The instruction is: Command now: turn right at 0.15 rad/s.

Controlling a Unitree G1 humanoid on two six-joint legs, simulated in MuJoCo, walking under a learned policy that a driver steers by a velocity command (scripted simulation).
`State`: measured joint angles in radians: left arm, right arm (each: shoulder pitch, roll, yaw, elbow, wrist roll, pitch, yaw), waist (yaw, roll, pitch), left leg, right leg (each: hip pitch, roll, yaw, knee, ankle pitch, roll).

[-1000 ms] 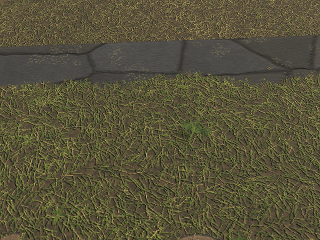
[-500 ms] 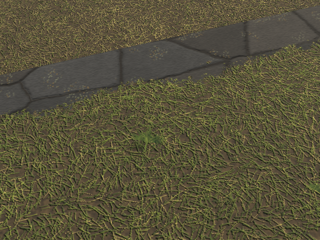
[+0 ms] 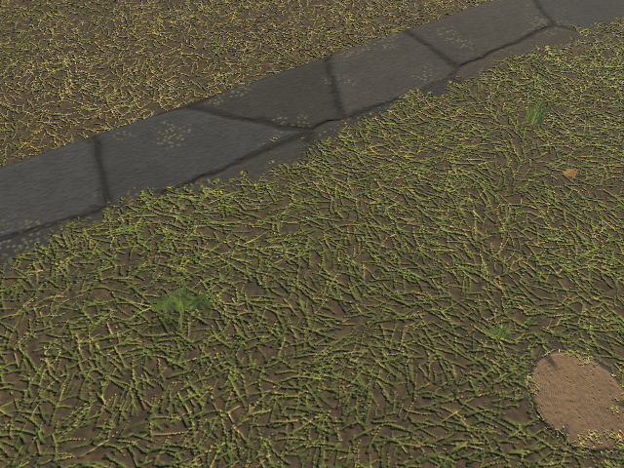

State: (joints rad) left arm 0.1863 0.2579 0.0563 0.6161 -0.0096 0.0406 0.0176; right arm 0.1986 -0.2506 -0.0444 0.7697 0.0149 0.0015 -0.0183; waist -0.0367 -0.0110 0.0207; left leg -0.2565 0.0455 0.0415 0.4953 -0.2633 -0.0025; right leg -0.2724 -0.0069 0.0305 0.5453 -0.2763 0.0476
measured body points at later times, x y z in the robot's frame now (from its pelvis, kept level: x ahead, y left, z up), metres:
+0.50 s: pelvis +0.06 +0.03 -0.01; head +0.07 +0.05 +0.44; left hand +0.15 +0.30 -0.14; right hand +0.16 -0.26 -0.11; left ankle +0.06 +0.11 -0.74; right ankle -0.02 -0.13 -0.70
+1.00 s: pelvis +0.30 +0.01 -0.02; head +0.35 +0.02 +0.42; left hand +0.56 +0.22 -0.09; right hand +0.24 -0.27 -0.15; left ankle +0.07 +0.11 -0.72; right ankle +0.44 -0.08 -0.74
